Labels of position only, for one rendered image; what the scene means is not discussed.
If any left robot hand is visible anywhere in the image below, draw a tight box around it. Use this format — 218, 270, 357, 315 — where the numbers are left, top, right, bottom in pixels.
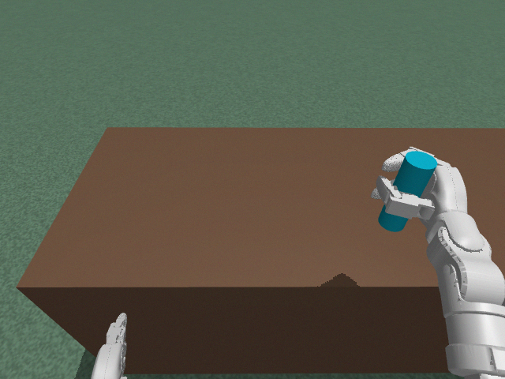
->
91, 313, 127, 379

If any right robot hand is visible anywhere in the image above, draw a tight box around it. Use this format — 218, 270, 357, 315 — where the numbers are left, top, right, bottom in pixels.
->
371, 147, 468, 229

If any right robot arm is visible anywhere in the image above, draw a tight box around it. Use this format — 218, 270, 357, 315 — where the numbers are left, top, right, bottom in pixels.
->
425, 212, 505, 379

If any can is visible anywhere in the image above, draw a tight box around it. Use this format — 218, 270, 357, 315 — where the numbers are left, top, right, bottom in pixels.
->
378, 151, 437, 232

